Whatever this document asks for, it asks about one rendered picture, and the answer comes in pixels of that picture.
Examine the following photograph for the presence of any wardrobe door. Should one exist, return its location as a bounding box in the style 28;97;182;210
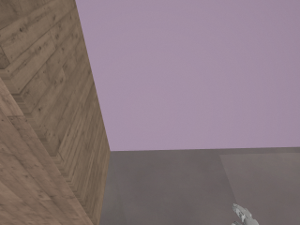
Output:
0;78;94;225

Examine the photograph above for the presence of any right robot hand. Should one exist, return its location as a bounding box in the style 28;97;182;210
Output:
232;203;259;225

